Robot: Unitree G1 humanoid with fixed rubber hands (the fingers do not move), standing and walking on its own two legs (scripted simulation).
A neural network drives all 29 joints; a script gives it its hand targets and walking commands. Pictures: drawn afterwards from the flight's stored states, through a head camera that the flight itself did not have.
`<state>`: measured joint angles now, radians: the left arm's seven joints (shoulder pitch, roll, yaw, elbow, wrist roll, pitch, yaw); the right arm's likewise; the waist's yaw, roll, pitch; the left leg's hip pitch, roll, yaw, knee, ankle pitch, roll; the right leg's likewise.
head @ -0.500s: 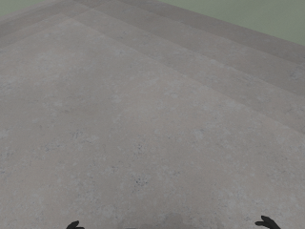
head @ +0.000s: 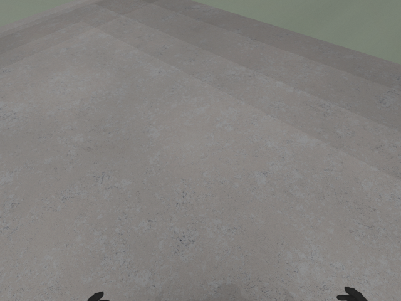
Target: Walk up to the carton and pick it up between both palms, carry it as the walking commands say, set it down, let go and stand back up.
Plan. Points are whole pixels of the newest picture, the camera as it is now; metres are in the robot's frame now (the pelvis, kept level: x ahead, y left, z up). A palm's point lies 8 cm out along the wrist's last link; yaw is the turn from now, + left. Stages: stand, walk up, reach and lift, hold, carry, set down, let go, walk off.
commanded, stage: walk up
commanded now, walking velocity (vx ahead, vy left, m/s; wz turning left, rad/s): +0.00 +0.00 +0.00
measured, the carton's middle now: out of the picture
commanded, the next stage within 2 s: none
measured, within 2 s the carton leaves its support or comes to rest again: neither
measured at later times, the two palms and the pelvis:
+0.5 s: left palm out of the picture +0.06 +0.31 -0.14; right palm out of the picture +0.02 -0.23 -0.12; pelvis -0.03 +0.05 +0.00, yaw -5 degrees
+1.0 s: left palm out of the picture +0.11 +0.25 -0.13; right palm out of the picture -0.03 -0.27 -0.14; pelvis -0.04 +0.01 -0.01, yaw -19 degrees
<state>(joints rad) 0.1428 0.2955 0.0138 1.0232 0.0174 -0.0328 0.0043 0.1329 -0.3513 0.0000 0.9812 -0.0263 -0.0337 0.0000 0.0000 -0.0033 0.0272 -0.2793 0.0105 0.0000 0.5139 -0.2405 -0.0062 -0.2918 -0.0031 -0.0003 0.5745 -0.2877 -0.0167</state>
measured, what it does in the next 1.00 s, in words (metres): steps on the spot, turning right: right foot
